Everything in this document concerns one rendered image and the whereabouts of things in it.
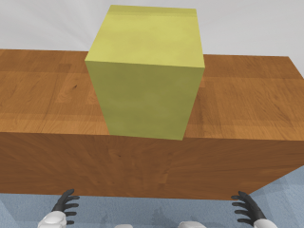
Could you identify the right robot hand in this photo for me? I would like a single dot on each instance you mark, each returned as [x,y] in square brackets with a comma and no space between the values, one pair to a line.
[254,212]

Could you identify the pedestal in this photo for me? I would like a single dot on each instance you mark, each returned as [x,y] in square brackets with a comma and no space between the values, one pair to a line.
[245,130]

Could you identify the robot left forearm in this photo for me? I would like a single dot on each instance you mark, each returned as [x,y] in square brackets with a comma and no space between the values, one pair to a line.
[55,219]

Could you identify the robot right forearm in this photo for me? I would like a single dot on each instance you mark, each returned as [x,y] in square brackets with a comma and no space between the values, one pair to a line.
[264,223]

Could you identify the carton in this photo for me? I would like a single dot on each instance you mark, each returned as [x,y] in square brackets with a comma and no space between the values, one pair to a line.
[146,65]

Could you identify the left robot hand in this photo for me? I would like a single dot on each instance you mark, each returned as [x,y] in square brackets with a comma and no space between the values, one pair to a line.
[62,206]

